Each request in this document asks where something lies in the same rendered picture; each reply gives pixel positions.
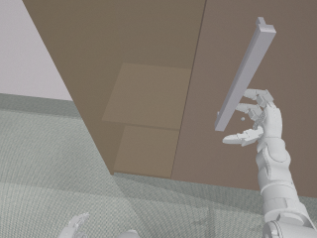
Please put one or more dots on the handle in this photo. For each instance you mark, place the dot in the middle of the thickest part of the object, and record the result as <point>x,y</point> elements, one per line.
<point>254,54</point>

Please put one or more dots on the right robot upper arm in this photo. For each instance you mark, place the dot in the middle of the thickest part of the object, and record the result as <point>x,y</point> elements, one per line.
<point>278,229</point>

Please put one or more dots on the robot right hand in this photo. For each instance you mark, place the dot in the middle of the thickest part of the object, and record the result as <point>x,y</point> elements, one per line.
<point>269,119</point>

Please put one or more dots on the wardrobe door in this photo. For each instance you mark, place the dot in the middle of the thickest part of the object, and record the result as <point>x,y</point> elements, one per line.
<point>288,71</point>

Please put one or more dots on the right robot forearm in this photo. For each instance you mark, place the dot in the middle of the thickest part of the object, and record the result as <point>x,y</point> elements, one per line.
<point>280,199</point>

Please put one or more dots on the robot left hand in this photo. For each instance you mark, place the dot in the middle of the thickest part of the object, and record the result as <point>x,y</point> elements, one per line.
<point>73,225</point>

